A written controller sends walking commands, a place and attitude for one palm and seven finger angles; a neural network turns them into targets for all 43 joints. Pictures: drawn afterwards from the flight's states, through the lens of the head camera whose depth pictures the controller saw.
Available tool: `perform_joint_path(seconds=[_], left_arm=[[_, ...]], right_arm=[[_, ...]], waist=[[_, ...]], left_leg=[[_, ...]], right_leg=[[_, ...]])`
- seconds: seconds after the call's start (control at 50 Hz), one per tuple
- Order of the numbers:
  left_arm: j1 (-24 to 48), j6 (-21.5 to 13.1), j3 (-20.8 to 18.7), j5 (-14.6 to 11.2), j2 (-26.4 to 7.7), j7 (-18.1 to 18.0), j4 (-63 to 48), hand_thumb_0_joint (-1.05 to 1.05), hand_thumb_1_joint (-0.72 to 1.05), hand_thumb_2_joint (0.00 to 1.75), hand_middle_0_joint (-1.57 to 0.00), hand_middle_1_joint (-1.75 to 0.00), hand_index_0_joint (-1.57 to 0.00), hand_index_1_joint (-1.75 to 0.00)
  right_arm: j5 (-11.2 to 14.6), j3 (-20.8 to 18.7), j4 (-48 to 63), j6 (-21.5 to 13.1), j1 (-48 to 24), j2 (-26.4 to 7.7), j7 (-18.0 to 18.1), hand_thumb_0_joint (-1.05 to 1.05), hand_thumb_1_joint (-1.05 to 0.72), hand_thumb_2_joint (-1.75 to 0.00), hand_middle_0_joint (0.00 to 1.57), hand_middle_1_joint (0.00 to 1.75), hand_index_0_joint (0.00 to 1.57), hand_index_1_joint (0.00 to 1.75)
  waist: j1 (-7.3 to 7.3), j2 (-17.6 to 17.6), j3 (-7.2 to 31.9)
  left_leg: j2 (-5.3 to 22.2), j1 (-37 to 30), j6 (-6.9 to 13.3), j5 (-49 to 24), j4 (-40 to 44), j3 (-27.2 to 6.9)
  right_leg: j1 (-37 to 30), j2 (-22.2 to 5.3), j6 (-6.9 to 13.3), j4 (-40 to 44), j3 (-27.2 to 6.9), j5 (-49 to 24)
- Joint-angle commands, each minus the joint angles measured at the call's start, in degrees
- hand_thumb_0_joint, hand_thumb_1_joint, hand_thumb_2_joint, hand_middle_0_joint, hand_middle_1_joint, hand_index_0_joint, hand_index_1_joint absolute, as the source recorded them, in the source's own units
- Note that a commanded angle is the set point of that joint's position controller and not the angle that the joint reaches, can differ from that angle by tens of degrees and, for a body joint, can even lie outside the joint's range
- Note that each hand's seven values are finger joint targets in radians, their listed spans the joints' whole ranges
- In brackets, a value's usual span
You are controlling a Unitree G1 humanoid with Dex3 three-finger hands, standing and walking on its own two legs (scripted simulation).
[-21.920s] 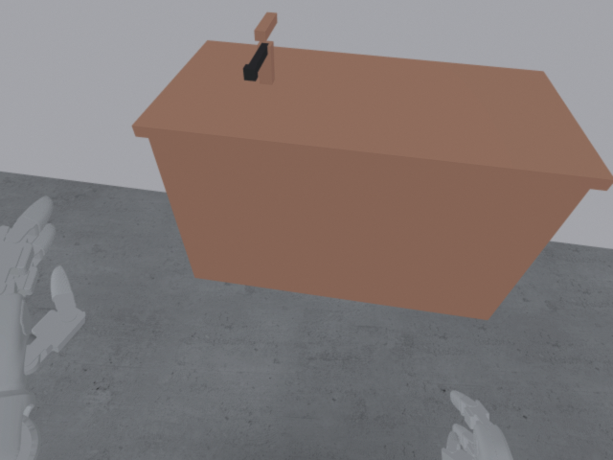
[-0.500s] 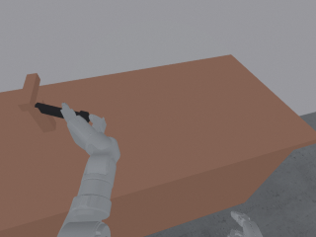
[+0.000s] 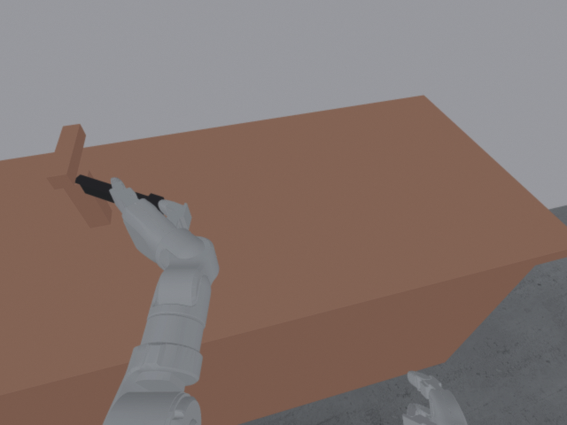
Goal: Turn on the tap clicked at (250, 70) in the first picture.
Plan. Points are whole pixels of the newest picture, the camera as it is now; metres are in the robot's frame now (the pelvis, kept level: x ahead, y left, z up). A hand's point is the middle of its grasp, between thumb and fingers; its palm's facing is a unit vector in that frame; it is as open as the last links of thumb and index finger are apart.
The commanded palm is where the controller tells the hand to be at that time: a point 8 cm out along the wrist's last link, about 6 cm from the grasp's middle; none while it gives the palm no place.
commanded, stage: lift the hand up off the lever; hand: left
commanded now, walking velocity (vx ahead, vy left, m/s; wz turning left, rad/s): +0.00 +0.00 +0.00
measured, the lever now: (154, 207) +0.40 +0.25 +0.09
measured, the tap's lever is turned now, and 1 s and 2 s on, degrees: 53 50 49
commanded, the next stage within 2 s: draw the hand back beside the body in 1.22 s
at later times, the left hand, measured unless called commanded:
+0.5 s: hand (182, 207) +0.38 +0.19 +0.11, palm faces +0.81 -0.58 -0.08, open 8.4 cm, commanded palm +0.33 +0.21 +0.14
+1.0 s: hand (177, 209) +0.38 +0.19 +0.11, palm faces +0.79 -0.60 -0.07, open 8.5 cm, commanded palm +0.32 +0.21 +0.16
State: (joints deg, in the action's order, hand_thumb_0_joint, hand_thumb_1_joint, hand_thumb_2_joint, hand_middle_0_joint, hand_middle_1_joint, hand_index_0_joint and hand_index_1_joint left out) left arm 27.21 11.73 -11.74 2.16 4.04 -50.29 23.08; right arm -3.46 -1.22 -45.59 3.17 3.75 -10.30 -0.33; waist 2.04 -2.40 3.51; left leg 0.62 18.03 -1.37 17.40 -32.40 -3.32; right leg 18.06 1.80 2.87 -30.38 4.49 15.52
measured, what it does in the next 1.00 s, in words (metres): stands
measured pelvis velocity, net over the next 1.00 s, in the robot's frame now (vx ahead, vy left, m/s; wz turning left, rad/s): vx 0.01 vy -0.01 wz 0.00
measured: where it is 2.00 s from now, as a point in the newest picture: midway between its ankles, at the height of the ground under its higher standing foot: outside the picture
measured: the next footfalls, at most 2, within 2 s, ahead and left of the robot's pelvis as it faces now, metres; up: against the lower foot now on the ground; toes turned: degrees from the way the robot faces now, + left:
none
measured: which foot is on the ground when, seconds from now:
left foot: down 0.00-1.00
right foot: down 0.00-1.00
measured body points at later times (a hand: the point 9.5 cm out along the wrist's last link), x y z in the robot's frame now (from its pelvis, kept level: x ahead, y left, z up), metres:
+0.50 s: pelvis +0.01 -0.01 +0.00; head +0.01 -0.03 +0.45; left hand +0.34 +0.22 +0.12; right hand +0.19 -0.24 -0.11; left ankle -0.01 +0.13 -0.73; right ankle +0.00 -0.09 -0.73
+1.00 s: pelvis +0.01 -0.01 +0.00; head +0.01 -0.02 +0.45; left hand +0.33 +0.22 +0.12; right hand +0.22 -0.22 -0.10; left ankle -0.01 +0.13 -0.73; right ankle +0.00 -0.09 -0.73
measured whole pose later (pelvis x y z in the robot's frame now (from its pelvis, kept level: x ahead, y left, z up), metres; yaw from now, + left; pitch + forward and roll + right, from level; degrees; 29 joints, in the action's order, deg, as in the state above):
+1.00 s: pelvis +0.01 -0.01 +0.00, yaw +0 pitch +1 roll +0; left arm 24.1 18.5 -13.3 -0.6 4.0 -47.2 15.3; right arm -2.6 -0.8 -45.6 0.7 1.3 -10.8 0.3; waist 2.6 -2.6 1.6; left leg 1.2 12.8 -1.9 16.6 -28.7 -3.2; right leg 13.1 2.3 3.4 -27.4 4.4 15.1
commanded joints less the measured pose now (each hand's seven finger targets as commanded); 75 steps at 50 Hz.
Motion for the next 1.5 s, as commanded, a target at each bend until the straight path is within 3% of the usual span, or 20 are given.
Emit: perform_joint_path(seconds=[0.0, 0.06, 0.08, 0.24, 0.26, 0.3, 0.36, 0.4, 0.52, 0.72, 0.76, 1.0, 1.16, 1.22, 1.3, 1.32, 1.34, 1.4, 1.46, 1.48], left_arm=[[28.80, -4.91, 1.96, 3.68, -8.46, -0.98, -16.44, 0.00, 0.90, 0.90, -0.15, -0.15, -0.15, -0.15], [28.68, -5.34, -1.34, 3.89, -12.51, -1.17, -17.11, 0.00, 0.90, 0.90, -0.15, -0.15, -0.15, -0.15], [29.37, -5.20, 1.41, 3.98, -9.55, -0.98, -17.30, 0.00, 0.90, 0.90, -0.15, -0.15, -0.15, -0.15], [29.39, -5.05, -1.26, 3.79, -13.07, -0.57, -17.23, 0.00, 0.90, 0.90, -0.15, -0.15, -0.15, -0.15], [29.40, -5.35, -3.80, 3.96, -16.29, -0.36, -17.85, 0.00, 0.90, 0.90, -0.15, -0.15, -0.15, -0.15], [29.71, -5.26, -0.65, 4.09, -12.89, -0.13, -18.95, 0.00, 0.90, 0.90, -0.15, -0.15, -0.15, -0.15], [29.56, -5.00, -3.18, 4.08, -15.97, 0.14, -18.83, 0.00, 0.90, 0.90, -0.15, -0.15, -0.15, -0.15], [30.96, -5.17, -0.18, 4.25, -12.95, 0.26, -20.38, 0.00, 0.90, 0.90, -0.15, -0.15, -0.15, -0.15], [28.04, -4.24, -0.69, 3.83, -13.61, 0.73, -25.15, 0.00, 0.90, 0.90, -0.15, -0.15, -0.15, -0.15], [28.95, -2.68, 0.85, 3.68, -12.64, 1.17, -28.08, 0.00, 0.90, 0.90, -0.15, -0.15, -0.15, -0.15], [28.13, -2.30, -2.21, 3.57, -16.17, 1.30, -27.64, 0.00, 0.90, 0.90, -0.15, -0.15, -0.15, -0.15], [30.12, -1.53, 1.75, 3.69, -12.75, 1.27, -33.95, 0.00, 0.90, 0.90, -0.15, -0.15, -0.15, -0.15], [30.66, -0.95, -0.81, 3.30, -15.27, 1.35, -28.77, 0.00, 0.90, 0.90, -0.15, -0.15, -0.15, -0.15], [29.59, 1.16, 2.82, 2.03, -9.75, 2.12, -21.04, 0.00, 0.90, 0.90, -0.15, -0.15, -0.15, -0.15], [23.43, 5.51, 3.31, -1.74, -6.54, 4.32, -10.38, 0.00, 0.90, 0.90, -0.15, -0.15, -0.15, -0.15], [19.62, 4.01, 13.77, 2.52, -6.18, 13.54, -15.50, 0.00, 0.90, 0.90, -0.15, -0.15, -0.15, -0.15], [16.75, 3.35, 8.63, 1.09, -10.67, 17.76, -17.18, 0.00, 0.90, 0.90, -0.15, -0.16, -0.15, -0.16], [8.79, 2.01, 5.25, -4.12, -16.94, 30.19, -26.04, 0.00, 0.90, 0.90, -0.16, -0.16, -0.16, -0.16], [-0.78, 3.52, -7.92, -8.73, -25.59, 30.59, -35.32, 0.00, 0.90, 0.90, -0.16, -0.17, -0.16, -0.17], [-1.66, 3.81, -5.41, -8.44, -22.89, 29.17, -40.17, 0.00, 0.90, 0.90, -0.16, -0.18, -0.16, -0.18]], right_arm=[[0.04, -1.80, 7.48, -3.35, -8.84, -6.34, 0.94, 0.00, -0.90, -0.90, 0.20, 0.30, 0.20, 0.30], [-0.05, -2.11, 7.02, -3.75, -8.92, -6.61, 1.46, 0.00, -0.90, -0.90, 0.20, 0.30, 0.20, 0.30], [0.09, -1.75, 7.38, -3.91, -9.22, -6.18, 1.24, 0.00, -0.90, -0.90, 0.20, 0.30, 0.20, 0.30], [0.21, -1.88, 7.37, -3.98, -9.09, -6.50, 1.73, 0.00, -0.90, -0.90, 0.20, 0.30, 0.20, 0.30], [0.23, -2.06, 7.02, -3.79, -9.18, -6.83, 2.07, 0.00, -0.90, -0.90, 0.20, 0.30, 0.20, 0.30], [0.24, -1.89, 7.53, -4.13, -9.51, -6.36, 1.77, 0.00, -0.90, -0.90, 0.20, 0.30, 0.20, 0.30], [0.20, -2.02, 7.01, -4.12, -9.59, -6.78, 2.02, 0.00, -0.90, -0.90, 0.20, 0.30, 0.20, 0.30], [0.26, -1.87, 7.47, -4.53, -9.87, -6.40, 1.76, 0.00, -0.90, -0.90, 0.20, 0.30, 0.20, 0.30], [0.31, -1.90, 8.53, -4.44, -9.49, -6.40, 1.59, 0.00, -0.90, -0.90, 0.20, 0.30, 0.20, 0.30], [0.46, -1.47, 8.36, -5.09, -10.79, -6.08, 1.36, 0.00, -0.90, -0.90, 0.20, 0.30, 0.20, 0.30], [0.53, -1.66, 7.93, -4.74, -10.70, -6.43, 1.66, 0.00, -0.90, -0.90, 0.20, 0.30, 0.20, 0.30], [0.74, -1.24, 8.36, -5.91, -11.71, -5.93, 0.86, 0.00, -0.90, -0.90, 0.20, 0.30, 0.20, 0.30], [1.01, -1.18, 6.95, -5.95, -12.20, -6.25, 1.40, 0.00, -0.90, -0.90, 0.20, 0.30, 0.20, 0.30], [1.46, -0.84, 6.44, -5.75, -12.81, -6.13, 1.38, 0.00, -0.90, -0.90, 0.20, 0.30, 0.20, 0.30], [2.84, -0.62, 6.62, -4.66, -13.27, -6.65, 2.03, 0.00, -0.90, -0.90, 0.20, 0.30, 0.20, 0.30], [2.53, -0.81, 7.08, -3.07, -8.37, -8.55, 2.98, 0.00, -0.90, -0.90, 0.20, 0.30, 0.20, 0.30], [3.32, -1.04, 9.09, -2.34, -7.95, -8.13, 3.80, 0.00, -0.90, -0.90, 0.20, 0.30, 0.20, 0.30], [5.13, -0.18, 12.90, -0.15, -7.42, -7.86, 5.88, 0.00, -0.90, -0.90, 0.20, 0.30, 0.20, 0.30], [5.73, 0.51, 16.06, 0.45, -10.16, -6.48, 6.85, 0.00, -0.90, -0.90, 0.20, 0.30, 0.20, 0.30], [5.85, 0.89, 17.26, 0.48, -10.96, -5.79, 6.47, 0.00, -0.90, -0.90, 0.20, 0.30, 0.20, 0.30]], waist=[[-0.22, 4.05, 17.32], [0.60, 2.82, 18.75], [0.00, 2.08, 18.76], [0.07, 3.99, 18.31], [0.59, 2.75, 18.19], [0.23, 1.50, 18.16], [0.64, 1.56, 17.49], [0.11, 1.29, 18.08], [0.78, 2.00, 21.24], [1.17, 0.50, 21.04], [1.61, 0.89, 21.00], [1.60, -0.94, 22.57], [1.58, -0.63, 19.69], [0.36, 2.16, 15.09], [0.40, 6.91, 8.18], [-3.23, 9.06, 7.59], [-1.61, 7.60, 9.47], [0.11, 6.96, 13.11], [4.82, 3.08, 13.82], [4.28, 3.27, 12.95]], left_leg=[[1.05, -5.50, 1.11, -17.38, 1.50, 2.62], [0.81, -5.88, 1.36, -16.42, 2.04, 2.54], [0.61, -6.11, 1.41, -16.11, 2.17, 2.89], [0.79, -6.10, 2.12, -15.74, 2.32, 3.19], [0.75, -6.37, 2.08, -15.93, 2.69, 2.94], [0.87, -7.27, 1.99, -16.99, 2.59, 3.29], [0.84, -7.17, 2.01, -15.91, 3.10, 2.95], [0.94, -8.41, 2.07, -17.52, 2.77, 3.31], [0.88, -10.39, 1.76, -24.07, 2.34, 3.64], [0.94, -11.90, 1.22, -25.51, 2.53, 3.42], [0.95, -11.73, 1.15, -25.17, 3.00, 3.19], [1.14, -13.89, 0.08, -29.86, 2.33, 3.29], [1.06, -12.02, 0.52, -22.90, 4.07, 2.77], [0.71, -10.07, 0.98, -16.22, 5.66, 2.91], [-0.22, -6.97, 1.72, -7.93, 8.63, 2.82], [0.28, -10.53, 3.03, -10.80, 8.15, 3.55], [0.34, -10.79, 3.49, -12.96, 8.26, 3.60], [-0.04, -12.74, 3.67, -19.07, 9.38, 3.78], [-0.23, -12.21, 2.94, -21.96, 10.10, 4.24], [-0.16, -11.91, 2.69, -22.87, 10.22, 4.64]], right_leg=[[-8.40, -3.65, -1.14, 5.39, -0.76, -11.63], [-9.94, -3.55, -1.14, 6.01, -1.34, -10.83], [-9.51, -3.67, -1.28, 5.96, -1.23, -10.35], [-11.68, -4.47, -1.88, 7.41, -2.43, -12.51], [-12.09, -4.22, -1.54, 7.43, -2.51, -12.07], [-11.54, -4.30, -1.51, 7.13, -1.98, -12.85], [-11.81, -4.26, -1.56, 7.94, -2.30, -11.51], [-11.68, -4.34, -1.54, 7.63, -2.02, -13.26], [-14.76, -4.49, -1.60, 5.64, -1.61, -22.45], [-14.11, -4.27, -1.34, 5.72, -1.09, -21.77], [-14.86, -4.10, -1.27, 5.95, -1.19, -21.10], [-14.27, -3.82, -0.82, 4.75, -0.49, -23.86], [-13.11, -3.85, -1.11, 7.04, -0.95, -15.82], [-11.49, -4.06, -1.56, 9.33, -0.96, -9.89], [-11.02, -4.37, -1.96, 12.95, -1.21, -2.81], [-9.81, -3.79, -1.64, 10.66, -3.17, -8.23], [-11.68, -3.52, -1.13, 10.43, -3.12, -11.76], [-17.99, -3.11, -1.18, 8.20, -4.17, -23.38], [-22.07, -2.97, -1.22, 8.52, -4.15, -25.78], [-21.68, -3.11, -1.23, 8.23, -3.85, -25.44]])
